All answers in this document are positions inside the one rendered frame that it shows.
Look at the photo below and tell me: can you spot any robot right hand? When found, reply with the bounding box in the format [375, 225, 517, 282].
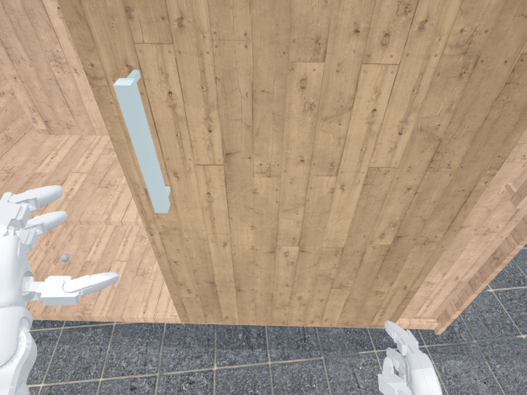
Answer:
[378, 321, 442, 395]

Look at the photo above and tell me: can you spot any robot left hand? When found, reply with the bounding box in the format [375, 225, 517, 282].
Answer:
[0, 185, 119, 309]

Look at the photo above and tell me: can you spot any handle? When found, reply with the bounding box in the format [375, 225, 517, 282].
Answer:
[113, 70, 170, 213]
[510, 179, 527, 209]

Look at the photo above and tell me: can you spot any robot left forearm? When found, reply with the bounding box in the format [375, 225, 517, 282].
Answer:
[0, 305, 37, 395]

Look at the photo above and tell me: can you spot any wardrobe door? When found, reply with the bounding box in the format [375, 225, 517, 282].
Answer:
[400, 129, 527, 319]
[57, 0, 527, 328]

